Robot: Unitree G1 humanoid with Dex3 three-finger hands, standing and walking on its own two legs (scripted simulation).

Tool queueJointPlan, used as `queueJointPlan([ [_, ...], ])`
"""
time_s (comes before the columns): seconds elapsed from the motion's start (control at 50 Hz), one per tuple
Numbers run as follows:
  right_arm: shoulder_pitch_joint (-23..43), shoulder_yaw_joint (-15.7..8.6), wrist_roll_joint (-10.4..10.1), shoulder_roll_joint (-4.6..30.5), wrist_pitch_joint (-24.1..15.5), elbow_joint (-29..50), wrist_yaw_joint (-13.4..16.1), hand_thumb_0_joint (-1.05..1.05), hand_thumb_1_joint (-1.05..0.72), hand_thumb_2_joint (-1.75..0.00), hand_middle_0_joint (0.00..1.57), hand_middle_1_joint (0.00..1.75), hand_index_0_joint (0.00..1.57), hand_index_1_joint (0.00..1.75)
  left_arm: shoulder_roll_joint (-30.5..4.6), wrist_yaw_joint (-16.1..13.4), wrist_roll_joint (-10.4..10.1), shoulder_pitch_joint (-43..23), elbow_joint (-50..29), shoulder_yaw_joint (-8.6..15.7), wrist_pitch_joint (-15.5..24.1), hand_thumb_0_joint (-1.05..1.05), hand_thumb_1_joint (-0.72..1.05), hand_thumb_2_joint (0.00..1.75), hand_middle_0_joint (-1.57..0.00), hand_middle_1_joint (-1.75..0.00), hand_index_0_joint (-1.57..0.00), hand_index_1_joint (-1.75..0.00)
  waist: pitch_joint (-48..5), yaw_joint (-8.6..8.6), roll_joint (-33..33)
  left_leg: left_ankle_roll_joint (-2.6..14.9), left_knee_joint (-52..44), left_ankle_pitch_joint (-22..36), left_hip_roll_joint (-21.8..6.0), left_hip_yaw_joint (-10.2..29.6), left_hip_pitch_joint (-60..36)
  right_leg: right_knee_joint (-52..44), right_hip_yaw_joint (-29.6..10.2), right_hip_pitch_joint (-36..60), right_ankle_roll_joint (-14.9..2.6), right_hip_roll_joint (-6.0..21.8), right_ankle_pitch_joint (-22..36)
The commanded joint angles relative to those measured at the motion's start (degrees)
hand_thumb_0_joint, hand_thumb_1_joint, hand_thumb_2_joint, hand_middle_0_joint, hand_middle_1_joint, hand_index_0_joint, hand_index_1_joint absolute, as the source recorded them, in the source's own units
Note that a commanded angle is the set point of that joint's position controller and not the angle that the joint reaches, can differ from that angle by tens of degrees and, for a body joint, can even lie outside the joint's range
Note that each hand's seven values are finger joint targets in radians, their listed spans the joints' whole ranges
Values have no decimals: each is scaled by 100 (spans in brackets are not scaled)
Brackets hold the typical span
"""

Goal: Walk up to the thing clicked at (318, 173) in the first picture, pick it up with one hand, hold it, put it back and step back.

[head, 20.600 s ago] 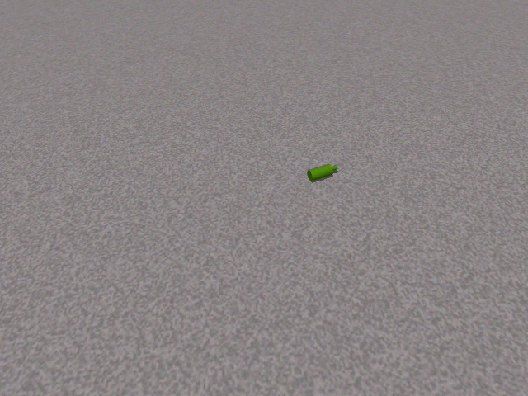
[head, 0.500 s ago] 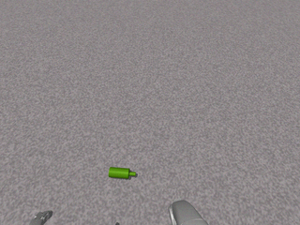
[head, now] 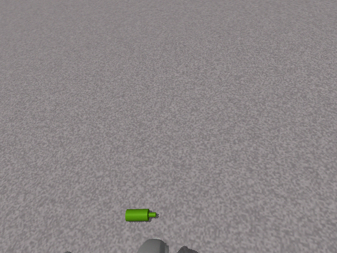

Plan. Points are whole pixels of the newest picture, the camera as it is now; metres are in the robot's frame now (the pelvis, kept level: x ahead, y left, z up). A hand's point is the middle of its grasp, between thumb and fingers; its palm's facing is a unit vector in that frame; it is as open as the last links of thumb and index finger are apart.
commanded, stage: walk up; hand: left
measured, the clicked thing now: (141, 214) +0.42 +0.26 -0.73
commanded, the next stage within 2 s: stand in 0.22 s
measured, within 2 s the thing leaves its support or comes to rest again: neither
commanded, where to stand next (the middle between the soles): +0.03 +0.04 m, yaw -1 degrees
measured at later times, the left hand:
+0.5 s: hand out of the picture +0.04 +0.30 -0.16, palm faces +0.01 -0.94 -0.35, open 7.4 cm
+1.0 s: hand out of the picture +0.03 +0.27 -0.13, palm faces +0.02 -0.94 -0.34, open 7.4 cm
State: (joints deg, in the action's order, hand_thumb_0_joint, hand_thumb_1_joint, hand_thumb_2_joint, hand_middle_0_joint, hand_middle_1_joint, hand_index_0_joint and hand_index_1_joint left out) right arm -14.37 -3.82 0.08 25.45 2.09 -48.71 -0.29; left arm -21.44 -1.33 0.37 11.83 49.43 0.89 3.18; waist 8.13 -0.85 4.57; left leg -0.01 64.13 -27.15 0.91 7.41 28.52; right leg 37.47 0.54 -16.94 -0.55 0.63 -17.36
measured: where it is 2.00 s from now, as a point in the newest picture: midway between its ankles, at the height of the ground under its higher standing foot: outside the picture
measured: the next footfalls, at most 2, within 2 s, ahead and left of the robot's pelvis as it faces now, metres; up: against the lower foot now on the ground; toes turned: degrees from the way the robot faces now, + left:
left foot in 0.20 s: +0.03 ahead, +0.16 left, +0.00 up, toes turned +0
right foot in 0.50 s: +0.02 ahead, -0.10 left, +0.00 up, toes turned +2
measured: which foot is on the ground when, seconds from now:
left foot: up 0.00-0.18, down 0.20-1.00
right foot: down 0.00-0.22, up 0.24-0.48, down 0.50-1.00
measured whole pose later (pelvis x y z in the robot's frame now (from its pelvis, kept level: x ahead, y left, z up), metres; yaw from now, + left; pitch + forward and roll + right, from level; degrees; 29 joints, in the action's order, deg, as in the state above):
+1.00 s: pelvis -0.04 +0.01 +0.02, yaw +2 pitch -4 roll +0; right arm -9.3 -1.1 0.7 20.4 -1.0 -64.7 -1.3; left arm -20.6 0.9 0.3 6.9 63.6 0.7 1.1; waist 2.9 -0.4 0.2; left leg -2.3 21.9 -8.6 -1.7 2.4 9.6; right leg 23.1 -0.9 -8.7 -0.2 -0.6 -10.6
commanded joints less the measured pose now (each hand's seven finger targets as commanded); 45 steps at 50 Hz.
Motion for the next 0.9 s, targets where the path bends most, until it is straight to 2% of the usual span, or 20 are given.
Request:
queueJointPlan([
  [0.0, -438, -335, -68, 1002, 105, 354, 168, 0, -90, -90, 20, 30, 20, 30, -1699, -242, 9, -293, -657, 565, -41, 0, 90, 90, -20, -30, -20, -30, -784, 15, -1534, -126, 563, -94, 147, 70, -210, -590, -948, -88, -1391, 1643, 4765],
  [0.08, -103, -309, -52, 940, 38, 532, 213, 0, -90, -90, 20, 30, 20, 30, -1615, -260, 81, -112, -684, 574, -197, 0, 90, 90, -20, -30, -20, -30, -1138, 278, -1753, -125, -529, -79, 19, -285, 121, -40, -1021, 761, -1353, 1580, 4532],
  [0.12, -191, -306, 11, 890, -24, 444, 182, 0, -90, -90, 20, 30, 20, 30, -1677, -254, 29, -279, -667, 548, -242, 0, 90, 90, -20, -30, -20, -30, -1280, 179, -1838, -87, -1512, 117, -14, -657, -325, 232, -997, 698, -1181, 1476, 4197],
  [0.16, -477, -325, 87, 830, -111, 277, 123, 0, -90, -90, 20, 30, 20, 30, -1685, -237, -83, -554, -706, 492, -305, 0, 90, 90, -20, -30, -20, -30, -1300, -137, -1629, 22, -3222, 1470, 97, -921, -1265, 849, -804, 167, -794, 1181, 3255],
  [0.18, -386, -372, 239, 1020, -159, 318, 110, 0, -90, -90, 20, 30, 20, 30, -1408, -238, -145, -337, -644, 428, -340, 0, 90, 90, -20, -30, -20, -30, -1265, -82, -941, 168, -3576, 2727, -324, -160, -1693, 1446, -651, -394, -414, 763, 2163],
  [0.2, -426, -297, 168, 1092, -328, 393, 99, 0, -90, -90, 20, 30, 20, 30, -534, -159, -20, 46, -666, 259, -344, 0, 90, 90, -20, -30, -20, -30, -1792, 130, 284, 418, -3920, 2649, -1785, 2184, -2715, 2076, -236, -1486, -25, -58, -1886],
  [0.22, -491, -438, 155, 1750, -448, 205, 119, 0, -90, -90, 20, 30, 20, 30, -1160, -226, 17, -382, -660, 371, -338, 0, 90, 90, -20, -30, -20, -30, -2050, -259, 427, 1161, -4140, 1957, -2272, 3299, -2133, 2368, -1117, -1364, -48, -176, -2285],
  [0.24, -264, -444, 170, 1626, -497, 166, 151, 0, -90, -90, 20, 30, 20, 30, -1471, -212, 19, -906, -628, 451, -325, 0, 90, 90, -20, -30, -20, -30, -1388, -303, 102, 1071, -4394, 825, -1996, 3152, -1847, 2636, -1313, -1597, -84, -113, -1871],
  [0.26, 161, -337, 139, 1241, -513, 225, 164, 0, -90, -90, 20, 30, 20, 30, -1387, -170, -74, -981, -521, 446, -302, 0, 90, 90, -20, -30, -20, -30, -944, -143, -74, 1142, -4293, 924, -1829, 2364, -2065, 2722, -1249, -1841, -144, -101, -1499],
  [0.28, 533, -262, 133, 1054, -514, 253, 208, 0, -90, -90, 20, 30, 20, 30, -1260, -141, -117, -658, -306, 420, -273, 0, 90, 90, -20, -30, -20, -30, -818, 67, 69, 917, -4222, 1252, -1604, 1766, -2195, 2506, -1286, -1829, -135, -156, -1283],
  [0.38, 662, -209, 96, 911, -538, 112, 159, 0, -90, -90, 20, 30, 20, 30, -1201, 7, -83, -462, 97, 361, -165, 0, 90, 90, -20, -30, -20, -30, -894, 31, 727, 915, -4091, 2856, -1310, 806, -2217, 699, -509, -500, 94, -1, -1323],
  [0.44, 714, -209, 109, 881, -438, -112, 101, 0, -90, -90, 20, 30, 20, 30, -1042, 35, -84, -243, 416, 328, -127, 0, 90, 90, -20, -30, -20, -30, -798, 92, 704, 743, -4075, 2537, -1083, 456, -1759, -744, -102, 547, 128, -103, -462],
  [0.46, 790, -206, 75, 888, -409, -174, 77, 0, -90, -90, 20, 30, 20, 30, -964, 26, -72, -57, 547, 301, -109, 0, 90, 90, -20, -30, -20, -30, -831, 210, 660, 604, -3964, 2517, -1058, 352, -1599, -1409, -85, 994, 101, -73, 356],
  [0.48, 891, -151, 13, 717, -379, -193, 63, 0, -90, -90, 20, 30, 20, 30, -1086, 13, 9, -39, 600, 309, -78, 0, 90, 90, -20, -30, -20, -30, -820, 269, 384, 368, -3956, 2018, -1003, 328, -1205, -1586, -386, 1414, 52, 127, 884],
  [0.5, 770, -76, -73, 534, -368, -230, 46, 0, -90, -90, 20, 30, 20, 30, -1424, 24, 62, -491, 536, 341, -71, 0, 90, 90, -20, -30, -20, -30, -694, -10, -268, 146, -4226, 875, -668, 201, -1076, -1602, -1116, 1041, -168, 517, 366],
  [0.52, 858, -80, -65, 634, -347, -344, 52, 0, -90, -90, 20, 30, 20, 30, -1417, 62, 72, -727, 599, 325, -92, 0, 90, 90, -20, -30, -20, -30, -466, -88, -301, 149, -4448, 61, -595, 92, -1522, -1736, -1150, 223, -272, 526, -629],
  [0.56, 1071, -85, -20, 758, -354, -465, -6, 0, -90, -90, 20, 30, 20, 30, -1176, 154, 59, -751, 657, 218, -104, 0, 90, 90, -20, -30, -20, -30, -421, 12, -262, 161, -4529, -182, -672, 219, -1721, -1914, -981, 81, -196, 450, -990],
  [0.64, 879, -31, 19, 598, -369, -762, -44, 0, -90, -90, 20, 30, 20, 30, -1272, 152, 31, -780, 828, 200, -10, 0, 90, 90, -20, -30, -20, -30, -430, -85, -928, 187, -4280, 946, -579, -29, -2091, -2394, -1185, -54, -152, 645, -819],
  [0.7, 823, -15, 33, 620, -366, -903, -65, 0, -90, -90, 20, 30, 20, 30, -1310, 143, 13, -804, 860, 201, -14, 0, 90, 90, -20, -30, -20, -30, -404, -100, -986, 143, -4284, 1077, -551, -75, -2261, -2673, -1345, -287, -150, 753, -1212],
  [0.88, 902, 42, 73, 663, -453, -1128, -20, 0, -90, -90, 20, 30, 20, 30, -1222, 139, -28, -768, 1027, 247, -50, 0, 90, 90, -20, -30, -20, -30, -600, 93, -559, 103, -4691, 1317, -703, 20, -1680, -2153, -911, 692, -102, 572, -58],
])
